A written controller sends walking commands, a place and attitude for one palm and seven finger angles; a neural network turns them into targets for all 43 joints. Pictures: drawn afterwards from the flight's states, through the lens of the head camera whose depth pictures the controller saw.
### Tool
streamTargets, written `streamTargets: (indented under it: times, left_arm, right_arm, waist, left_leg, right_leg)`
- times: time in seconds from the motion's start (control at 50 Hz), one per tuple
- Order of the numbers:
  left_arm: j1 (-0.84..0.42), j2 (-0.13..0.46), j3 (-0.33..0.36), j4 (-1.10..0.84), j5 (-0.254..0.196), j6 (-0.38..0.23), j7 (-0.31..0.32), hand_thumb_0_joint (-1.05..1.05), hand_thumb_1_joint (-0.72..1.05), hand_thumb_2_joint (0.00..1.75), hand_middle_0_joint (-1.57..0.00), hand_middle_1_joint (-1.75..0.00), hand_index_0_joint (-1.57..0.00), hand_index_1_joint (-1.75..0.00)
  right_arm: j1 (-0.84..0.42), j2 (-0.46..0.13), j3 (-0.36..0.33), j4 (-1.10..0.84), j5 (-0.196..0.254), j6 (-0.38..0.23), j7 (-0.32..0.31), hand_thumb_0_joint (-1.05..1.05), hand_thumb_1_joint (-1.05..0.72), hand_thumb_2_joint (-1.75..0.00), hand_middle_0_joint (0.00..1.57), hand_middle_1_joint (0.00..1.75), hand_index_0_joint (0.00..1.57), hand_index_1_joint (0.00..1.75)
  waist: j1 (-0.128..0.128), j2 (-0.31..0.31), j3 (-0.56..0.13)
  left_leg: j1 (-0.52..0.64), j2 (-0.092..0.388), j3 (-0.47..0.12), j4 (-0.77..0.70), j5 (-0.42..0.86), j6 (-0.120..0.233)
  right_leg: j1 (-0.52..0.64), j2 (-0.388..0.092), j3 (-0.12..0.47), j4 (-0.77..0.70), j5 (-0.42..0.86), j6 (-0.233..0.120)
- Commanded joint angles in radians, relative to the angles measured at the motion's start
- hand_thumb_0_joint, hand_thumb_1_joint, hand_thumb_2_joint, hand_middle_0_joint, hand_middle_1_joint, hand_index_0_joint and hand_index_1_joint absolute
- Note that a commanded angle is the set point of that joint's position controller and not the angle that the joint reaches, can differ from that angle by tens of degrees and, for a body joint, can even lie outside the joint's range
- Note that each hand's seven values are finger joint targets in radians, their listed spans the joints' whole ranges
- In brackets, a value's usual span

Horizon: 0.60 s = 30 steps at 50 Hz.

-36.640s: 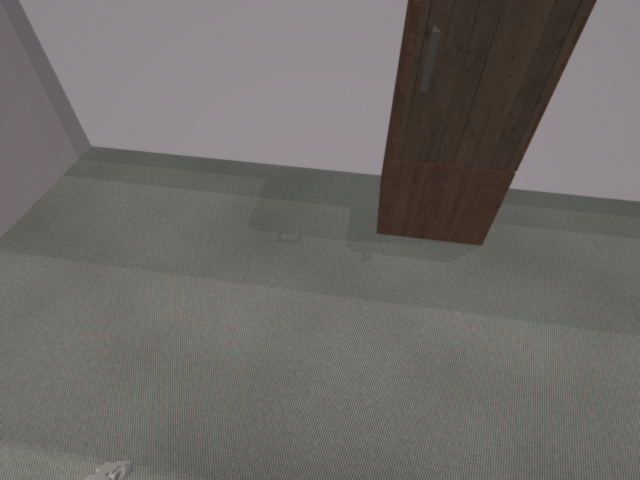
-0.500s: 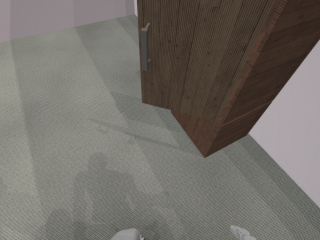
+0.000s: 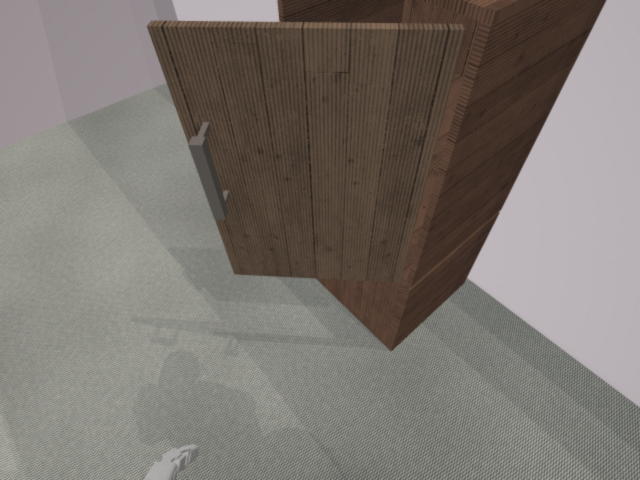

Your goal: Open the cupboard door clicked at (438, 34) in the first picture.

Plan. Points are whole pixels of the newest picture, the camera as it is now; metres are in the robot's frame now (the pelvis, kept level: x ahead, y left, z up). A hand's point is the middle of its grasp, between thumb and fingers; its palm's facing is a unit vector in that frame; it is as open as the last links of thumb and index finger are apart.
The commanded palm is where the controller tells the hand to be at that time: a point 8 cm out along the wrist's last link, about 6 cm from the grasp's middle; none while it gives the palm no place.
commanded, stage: come to a stop and stand still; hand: left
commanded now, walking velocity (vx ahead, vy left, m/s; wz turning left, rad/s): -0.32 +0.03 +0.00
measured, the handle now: (213, 173) +0.58 +0.19 +0.03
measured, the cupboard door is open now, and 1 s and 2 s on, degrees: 45 45 45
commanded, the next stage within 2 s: look again from close up in 0.98 s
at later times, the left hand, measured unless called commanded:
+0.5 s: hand out of the picture +0.01 +0.24 -0.17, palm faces +0.09 -0.98 -0.20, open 7.4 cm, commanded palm none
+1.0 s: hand out of the picture -0.02 +0.18 -0.17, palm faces +0.03 -0.99 -0.16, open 7.3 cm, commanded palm none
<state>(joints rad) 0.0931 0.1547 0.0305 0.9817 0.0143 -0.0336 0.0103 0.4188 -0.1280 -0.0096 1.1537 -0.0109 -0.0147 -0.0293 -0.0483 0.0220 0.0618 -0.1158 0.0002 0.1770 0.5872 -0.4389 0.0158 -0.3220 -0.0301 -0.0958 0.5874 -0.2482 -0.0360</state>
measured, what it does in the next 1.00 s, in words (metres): steps on the spot: left foot, then right foot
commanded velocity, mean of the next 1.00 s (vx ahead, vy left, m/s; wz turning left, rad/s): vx -0.04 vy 0.01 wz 0.00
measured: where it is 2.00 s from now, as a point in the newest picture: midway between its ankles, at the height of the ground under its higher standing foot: outside the picture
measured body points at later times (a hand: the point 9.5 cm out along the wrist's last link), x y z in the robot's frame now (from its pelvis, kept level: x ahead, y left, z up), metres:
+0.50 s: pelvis +0.00 +0.05 +0.01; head +0.02 +0.07 +0.46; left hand +0.01 +0.29 -0.15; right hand +0.06 -0.19 -0.13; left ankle +0.02 +0.14 -0.73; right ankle -0.05 -0.10 -0.69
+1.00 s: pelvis -0.01 +0.02 +0.01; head +0.00 +0.03 +0.46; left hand -0.02 +0.24 -0.15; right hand -0.04 -0.20 -0.15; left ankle +0.02 +0.14 -0.73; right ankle -0.07 -0.09 -0.73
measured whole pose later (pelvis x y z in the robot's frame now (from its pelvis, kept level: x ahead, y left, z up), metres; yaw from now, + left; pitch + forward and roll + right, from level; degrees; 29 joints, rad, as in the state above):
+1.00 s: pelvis -0.01 +0.02 +0.01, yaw +1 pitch -1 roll +1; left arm 0.28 0.14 0.00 1.13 0.00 0.01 0.03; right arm 0.29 -0.15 -0.02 1.16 -0.01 0.02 -0.03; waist -0.01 -0.02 0.04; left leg -0.22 0.01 0.07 0.41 -0.17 0.01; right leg -0.08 -0.01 -0.01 0.41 -0.32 0.00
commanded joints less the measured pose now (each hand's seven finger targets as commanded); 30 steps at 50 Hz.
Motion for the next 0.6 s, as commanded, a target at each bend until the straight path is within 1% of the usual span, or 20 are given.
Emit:
streamTargets:
  times: [0.0,0.04,0.06,0.08,0.16,0.2,0.22,0.24,0.26,0.28,0.3,0.32,0.34,0.38,0.44,0.5,0.52,0.54,0.56,0.58]
  left_arm:
    - [0.203,0.18,0.024,0.028,0.002,0.001,0.043,0.0,0.9,0.9,-0.2,-0.3,-0.2,-0.3]
    - [0.122,0.159,0.022,0.006,0.003,0.014,0.046,0.0,0.9,0.9,-0.2,-0.3,-0.2,-0.3]
    - [0.118,0.158,0.027,0.003,0.003,0.016,0.044,0.0,0.9,0.9,-0.2,-0.3,-0.2,-0.3]
    - [0.114,0.163,0.03,0.005,0.002,0.018,0.042,0.0,0.9,0.9,-0.2,-0.3,-0.2,-0.3]
    - [0.107,0.161,0.051,-0.005,0.01,0.031,0.041,0.0,0.9,0.9,-0.2,-0.3,-0.2,-0.3]
    - [0.097,0.167,0.053,-0.005,0.009,0.038,0.037,0.0,0.9,0.9,-0.2,-0.3,-0.2,-0.3]
    - [0.086,0.163,0.053,-0.005,0.006,0.042,0.035,0.0,0.9,0.9,-0.2,-0.3,-0.2,-0.3]
    - [0.085,0.141,0.047,-0.008,0.004,0.048,0.031,0.0,0.9,0.9,-0.2,-0.3,-0.2,-0.3]
    - [0.108,0.1,0.04,-0.021,-0.004,0.058,0.027,0.0,0.9,0.9,-0.2,-0.3,-0.2,-0.3]
    - [0.125,0.06,0.033,-0.027,-0.009,0.066,0.026,0.0,0.9,0.9,-0.2,-0.3,-0.2,-0.3]
    - [0.11,0.077,0.035,-0.023,-0.003,0.073,0.028,0.0,0.9,0.9,-0.2,-0.3,-0.2,-0.3]
    - [0.11,0.08,0.035,-0.014,0.002,0.083,0.025,0.0,0.9,0.9,-0.2,-0.3,-0.2,-0.3]
    - [0.117,0.087,0.035,-0.005,0.008,0.084,0.02,0.0,0.9,0.9,-0.2,-0.3,-0.2,-0.3]
    - [0.153,0.09,0.034,0.021,0.006,0.079,0.014,0.0,0.9,0.9,-0.2,-0.3,-0.2,-0.3]
    - [0.158,0.079,0.019,0.032,0.003,0.064,0.01,0.0,0.9,0.9,-0.2,-0.3,-0.2,-0.3]
    - [0.192,0.074,0.008,0.05,-0.002,0.055,0.014,0.0,0.9,0.9,-0.2,-0.3,-0.2,-0.3]
    - [0.223,0.075,0.006,0.062,-0.002,0.049,0.016,0.0,0.9,0.9,-0.2,-0.3,-0.2,-0.3]
    - [0.238,0.091,0.005,0.073,0.0,0.039,0.02,0.0,0.9,0.9,-0.2,-0.3,-0.2,-0.3]
    - [0.241,0.114,0.006,0.078,0.003,0.029,0.025,0.0,0.9,0.9,-0.2,-0.3,-0.2,-0.3]
    - [0.224,0.134,0.004,0.078,0.001,0.024,0.025,0.0,0.9,0.9,-0.2,-0.3,-0.2,-0.3]
  right_arm:
    - [-0.026,-0.065,-0.018,-0.077,0.023,0.014,-0.015,0.0,-0.9,-0.9,0.2,0.3,0.2,0.3]
    - [-0.039,-0.05,-0.023,-0.065,0.022,0.034,-0.013,0.0,-0.9,-0.9,0.2,0.3,0.2,0.3]
    - [-0.03,-0.042,-0.024,-0.06,0.02,0.043,-0.009,0.0,-0.9,-0.9,0.2,0.3,0.2,0.3]
    - [-0.022,-0.04,-0.027,-0.056,0.019,0.048,-0.005,0.0,-0.9,-0.9,0.2,0.3,0.2,0.3]
    - [-0.036,-0.039,-0.043,-0.075,0.006,0.057,0.0,0.0,-0.9,-0.9,0.2,0.3,0.2,0.3]
    - [-0.045,-0.05,-0.047,-0.085,0.004,0.055,0.002,0.0,-0.9,-0.9,0.2,0.3,0.2,0.3]
    - [-0.03,-0.058,-0.049,-0.079,0.003,0.051,0.002,0.0,-0.9,-0.9,0.2,0.3,0.2,0.3]
    - [-0.015,-0.071,-0.052,-0.077,0.0,0.044,0.005,0.0,-0.9,-0.9,0.2,0.3,0.2,0.3]
    - [-0.027,-0.138,-0.058,-0.098,-0.008,0.032,0.004,0.0,-0.9,-0.9,0.2,0.3,0.2,0.3]
    - [-0.072,-0.198,-0.066,-0.128,-0.017,0.029,-0.002,0.0,-0.9,-0.9,0.2,0.3,0.2,0.3]
    - [-0.126,-0.202,-0.062,-0.146,-0.022,0.03,-0.006,0.0,-0.9,-0.9,0.2,0.3,0.2,0.3]
    - [-0.17,-0.195,-0.056,-0.16,-0.022,0.023,-0.012,0.0,-0.9,-0.9,0.2,0.3,0.2,0.3]
    - [-0.185,-0.172,-0.047,-0.166,-0.021,0.019,-0.018,0.0,-0.9,-0.9,0.2,0.3,0.2,0.3]
    - [-0.21,-0.176,-0.039,-0.169,-0.019,0.015,-0.021,0.0,-0.9,-0.9,0.2,0.3,0.2,0.3]
    - [-0.186,-0.179,-0.039,-0.155,-0.013,0.008,-0.019,0.0,-0.9,-0.9,0.2,0.3,0.2,0.3]
    - [-0.163,-0.196,-0.046,-0.136,-0.005,0.007,-0.015,0.0,-0.9,-0.9,0.2,0.3,0.2,0.3]
    - [-0.171,-0.191,-0.045,-0.13,0.0,0.007,-0.014,0.0,-0.9,-0.9,0.2,0.3,0.2,0.3]
    - [-0.159,-0.167,-0.042,-0.122,0.007,0.006,-0.011,0.0,-0.9,-0.9,0.2,0.3,0.2,0.3]
    - [-0.166,-0.147,-0.042,-0.124,0.013,0.005,-0.008,0.0,-0.9,-0.9,0.2,0.3,0.2,0.3]
    - [-0.176,-0.13,-0.036,-0.127,0.013,0.009,-0.002,0.0,-0.9,-0.9,0.2,0.3,0.2,0.3]
  waist:
    - [0.084,-0.193,-0.149]
    - [0.055,-0.161,-0.093]
    - [0.046,-0.143,-0.093]
    - [0.04,-0.144,-0.101]
    - [0.043,-0.155,-0.105]
    - [0.035,-0.179,-0.103]
    - [0.021,-0.195,-0.097]
    - [0.015,-0.141,-0.096]
    - [0.029,0.06,-0.088]
    - [0.041,0.216,-0.057]
    - [0.038,0.182,-0.025]
    - [0.05,0.226,-0.003]
    - [0.06,0.195,0.021]
    - [0.073,0.166,-0.006]
    - [0.058,0.09,-0.059]
    - [0.05,0.088,-0.12]
    - [0.062,0.072,-0.13]
    - [0.062,0.015,-0.134]
    - [0.048,-0.062,-0.107]
    - [0.034,-0.116,-0.082]
  left_leg:
    - [-0.255,0.052,-0.166,0.328,-0.184,-0.051]
    - [-0.226,0.048,-0.165,0.291,-0.136,-0.051]
    - [-0.226,0.038,-0.151,0.268,-0.105,-0.056]
    - [-0.218,0.032,-0.138,0.248,-0.064,-0.062]
    - [-0.197,0.013,-0.116,0.16,0.025,-0.07]
    - [-0.142,0.01,-0.114,0.041,0.105,-0.067]
    - [-0.079,0.018,-0.113,-0.05,0.188,-0.062]
    - [-0.002,0.052,-0.145,-0.131,0.279,-0.047]
    - [-0.033,0.19,-0.318,-0.206,0.388,0.016]
    - [-0.158,0.331,-0.452,-0.304,0.449,0.104]
    - [-0.256,0.344,-0.452,-0.361,0.32,0.154]
    - [-0.27,0.312,-0.431,-0.391,0.268,0.152]
    - [-0.272,0.286,-0.41,-0.376,0.298,0.145]
    - [-0.192,0.257,-0.348,-0.351,0.342,0.133]
    - [-0.072,0.24,-0.323,-0.322,0.434,0.141]
    - [0.011,0.229,-0.309,-0.281,0.469,0.128]
    - [0.009,0.207,-0.289,-0.251,0.462,0.107]
    - [-0.024,0.169,-0.28,-0.208,0.462,0.078]
    - [-0.057,0.12,-0.231,-0.171,0.409,0.031]
    - [-0.047,0.078,-0.191,-0.17,0.322,0.001]
  right_leg:
    - [0.306,-0.376,0.279,-0.153,1.063,-0.245]
    - [0.211,-0.309,0.18,-0.18,0.962,-0.187]
    - [0.208,-0.284,0.148,-0.183,0.934,-0.161]
    - [0.194,-0.271,0.133,-0.187,0.871,-0.15]
    - [0.159,-0.245,0.134,-0.175,0.679,-0.132]
    - [0.124,-0.229,0.137,-0.152,0.551,-0.107]
    - [0.074,-0.217,0.131,-0.134,0.427,-0.081]
    - [-0.005,-0.179,0.114,-0.094,0.241,-0.042]
    - [-0.054,-0.085,0.054,-0.017,0.021,0.016]
    - [-0.018,-0.02,0.01,0.086,-0.192,0.052]
    - [0.028,-0.009,0.064,0.209,-0.286,0.038]
    - [0.006,-0.017,0.099,0.281,-0.284,0.034]
    - [-0.008,-0.021,0.111,0.309,-0.263,0.026]
    - [-0.03,-0.016,0.121,0.321,-0.225,0.033]
    - [-0.007,-0.019,0.09,0.184,-0.219,0.043]
    - [0.061,-0.011,0.071,-0.014,-0.158,0.051]
    - [0.104,-0.01,0.069,-0.115,-0.066,0.052]
    - [0.176,-0.02,0.101,-0.235,0.048,0.045]
    - [0.177,-0.078,0.197,-0.267,0.138,0.02]
    - [0.123,-0.141,0.233,-0.285,0.15,-0.006]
